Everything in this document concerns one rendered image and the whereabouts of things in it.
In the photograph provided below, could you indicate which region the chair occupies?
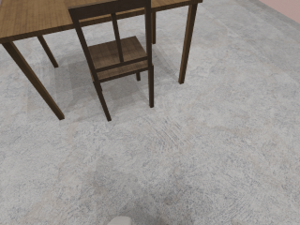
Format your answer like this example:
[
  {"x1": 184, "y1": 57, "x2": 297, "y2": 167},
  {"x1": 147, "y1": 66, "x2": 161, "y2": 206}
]
[{"x1": 67, "y1": 0, "x2": 155, "y2": 122}]

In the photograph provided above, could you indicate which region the table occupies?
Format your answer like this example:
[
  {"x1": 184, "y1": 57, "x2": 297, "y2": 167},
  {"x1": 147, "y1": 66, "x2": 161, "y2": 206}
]
[{"x1": 0, "y1": 0, "x2": 203, "y2": 120}]

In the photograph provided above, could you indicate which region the left robot thigh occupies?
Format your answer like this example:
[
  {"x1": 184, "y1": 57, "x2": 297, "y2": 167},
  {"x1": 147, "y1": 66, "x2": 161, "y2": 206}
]
[{"x1": 108, "y1": 216, "x2": 135, "y2": 225}]

